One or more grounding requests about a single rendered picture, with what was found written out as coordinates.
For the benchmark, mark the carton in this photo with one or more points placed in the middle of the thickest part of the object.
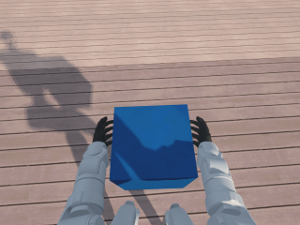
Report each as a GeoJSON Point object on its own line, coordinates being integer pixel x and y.
{"type": "Point", "coordinates": [152, 147]}

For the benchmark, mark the left robot upper arm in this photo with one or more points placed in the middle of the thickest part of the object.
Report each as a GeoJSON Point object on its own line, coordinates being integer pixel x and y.
{"type": "Point", "coordinates": [89, 219]}

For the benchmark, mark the robot left hand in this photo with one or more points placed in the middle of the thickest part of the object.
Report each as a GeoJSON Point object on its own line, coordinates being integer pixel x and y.
{"type": "Point", "coordinates": [101, 130]}

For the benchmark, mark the right robot thigh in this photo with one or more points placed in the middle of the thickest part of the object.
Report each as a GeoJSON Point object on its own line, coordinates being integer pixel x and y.
{"type": "Point", "coordinates": [177, 216]}

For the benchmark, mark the robot thigh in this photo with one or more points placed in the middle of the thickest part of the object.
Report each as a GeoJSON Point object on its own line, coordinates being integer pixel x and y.
{"type": "Point", "coordinates": [126, 215]}
{"type": "Point", "coordinates": [177, 216]}

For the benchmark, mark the robot right hand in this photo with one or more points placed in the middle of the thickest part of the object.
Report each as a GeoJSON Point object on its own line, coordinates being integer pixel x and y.
{"type": "Point", "coordinates": [202, 129]}

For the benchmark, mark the right robot forearm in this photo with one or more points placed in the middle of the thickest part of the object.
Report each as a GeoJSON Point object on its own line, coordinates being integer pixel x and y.
{"type": "Point", "coordinates": [220, 192]}

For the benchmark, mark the right robot upper arm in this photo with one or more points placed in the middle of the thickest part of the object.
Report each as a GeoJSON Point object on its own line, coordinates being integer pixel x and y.
{"type": "Point", "coordinates": [227, 219]}

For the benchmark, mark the left robot thigh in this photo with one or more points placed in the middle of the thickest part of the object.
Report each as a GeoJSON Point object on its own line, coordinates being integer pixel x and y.
{"type": "Point", "coordinates": [126, 215]}

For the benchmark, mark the left robot forearm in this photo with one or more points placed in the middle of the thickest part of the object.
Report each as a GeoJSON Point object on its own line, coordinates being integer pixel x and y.
{"type": "Point", "coordinates": [87, 195]}

